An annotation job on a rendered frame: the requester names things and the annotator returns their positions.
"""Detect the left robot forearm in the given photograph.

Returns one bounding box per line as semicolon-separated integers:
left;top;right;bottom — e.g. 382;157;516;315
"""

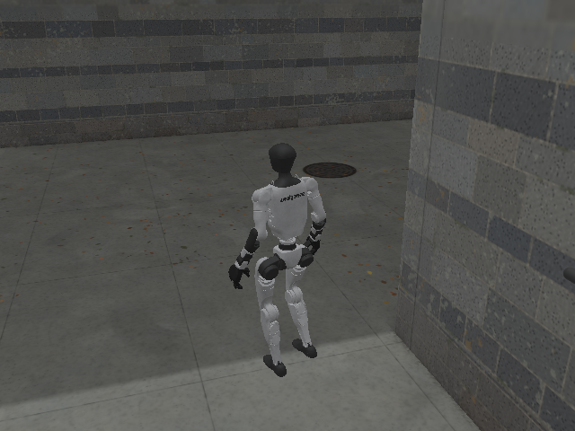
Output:
235;228;260;269

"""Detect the robot right hand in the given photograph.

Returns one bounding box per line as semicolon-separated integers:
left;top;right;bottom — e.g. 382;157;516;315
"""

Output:
303;236;320;255

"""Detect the robot left hand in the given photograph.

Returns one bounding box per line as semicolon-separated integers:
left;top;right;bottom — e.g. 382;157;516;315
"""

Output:
228;264;250;289

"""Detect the robot right shin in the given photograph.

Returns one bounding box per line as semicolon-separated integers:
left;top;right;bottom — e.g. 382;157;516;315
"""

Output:
287;287;312;347

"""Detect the left robot thigh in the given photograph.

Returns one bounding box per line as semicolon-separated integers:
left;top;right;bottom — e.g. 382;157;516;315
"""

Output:
254;255;280;323

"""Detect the left robot upper arm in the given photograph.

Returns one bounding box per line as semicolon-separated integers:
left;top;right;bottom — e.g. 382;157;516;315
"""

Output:
252;186;271;241

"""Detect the right robot upper arm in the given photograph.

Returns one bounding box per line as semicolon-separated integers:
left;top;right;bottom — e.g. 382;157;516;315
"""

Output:
299;177;326;223

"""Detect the right robot forearm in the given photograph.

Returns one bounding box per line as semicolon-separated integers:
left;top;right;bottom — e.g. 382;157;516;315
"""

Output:
309;212;326;242

